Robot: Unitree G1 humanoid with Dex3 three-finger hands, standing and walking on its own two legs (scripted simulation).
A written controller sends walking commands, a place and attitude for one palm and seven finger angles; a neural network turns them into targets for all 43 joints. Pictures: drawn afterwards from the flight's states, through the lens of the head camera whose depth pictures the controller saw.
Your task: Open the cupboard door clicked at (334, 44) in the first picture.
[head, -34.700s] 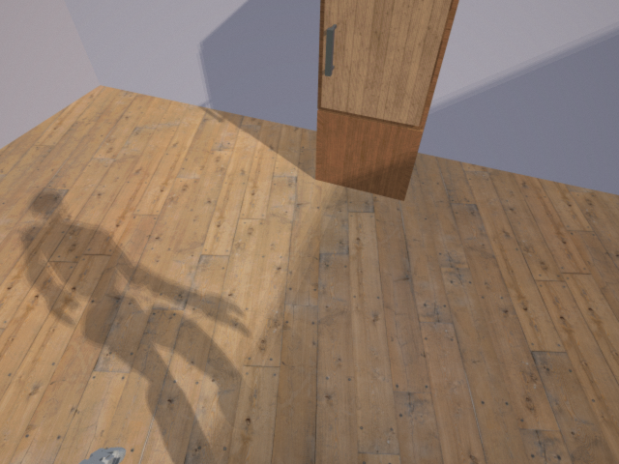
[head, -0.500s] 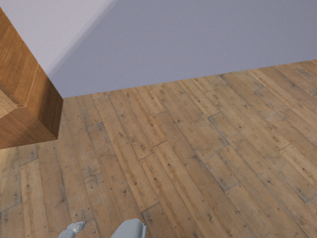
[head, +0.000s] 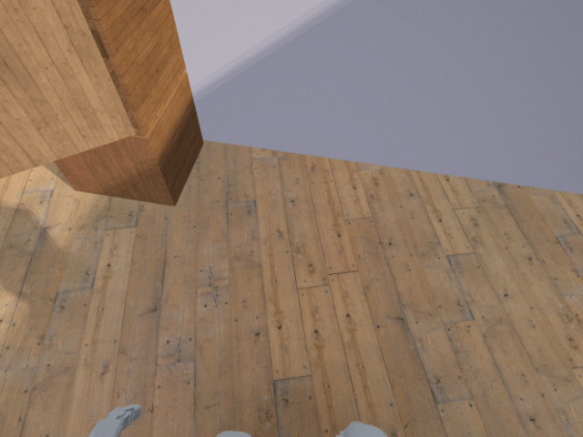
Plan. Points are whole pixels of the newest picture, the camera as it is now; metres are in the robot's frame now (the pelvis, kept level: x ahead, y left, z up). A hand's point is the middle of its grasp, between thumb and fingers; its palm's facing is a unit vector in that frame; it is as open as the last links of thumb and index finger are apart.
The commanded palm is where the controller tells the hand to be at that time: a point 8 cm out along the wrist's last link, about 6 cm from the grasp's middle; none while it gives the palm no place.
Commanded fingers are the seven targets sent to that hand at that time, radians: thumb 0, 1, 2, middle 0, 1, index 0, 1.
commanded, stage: turn to face it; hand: left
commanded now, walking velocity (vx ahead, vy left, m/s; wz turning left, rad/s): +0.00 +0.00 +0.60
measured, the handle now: out of the picture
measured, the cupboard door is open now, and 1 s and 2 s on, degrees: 40 40 40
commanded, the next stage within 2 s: take the last steps up to it in 0.86 s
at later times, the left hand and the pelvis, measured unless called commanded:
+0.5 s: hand out of the picture +0.01 +0.22 -0.18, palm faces +0.33 -0.92 -0.23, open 7.4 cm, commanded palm none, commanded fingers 0.00 0.90 0.90 -0.20 -0.30 -0.20 -0.30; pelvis +0.01 -0.01 -0.01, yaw +19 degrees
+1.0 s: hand out of the picture -0.03 +0.14 -0.17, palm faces +0.52 -0.83 -0.19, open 7.4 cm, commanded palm none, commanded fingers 0.00 0.90 0.90 -0.20 -0.30 -0.20 -0.30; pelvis +0.03 -0.04 +0.00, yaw +30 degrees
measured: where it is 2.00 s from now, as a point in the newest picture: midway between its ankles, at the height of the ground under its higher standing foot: (234, 422)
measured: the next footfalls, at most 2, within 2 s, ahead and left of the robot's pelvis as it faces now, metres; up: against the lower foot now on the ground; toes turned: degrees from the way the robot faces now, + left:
right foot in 0.06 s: +0.05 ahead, -0.15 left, +0.00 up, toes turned +1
left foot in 0.36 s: +0.03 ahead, +0.11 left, +0.00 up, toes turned +18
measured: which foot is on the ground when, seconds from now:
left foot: down 0.00-0.06, up 0.08-0.34, down 0.36-0.72, up 0.74-1.00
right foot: up 0.00-0.04, down 0.06-0.36, up 0.38-0.70, down 0.72-1.00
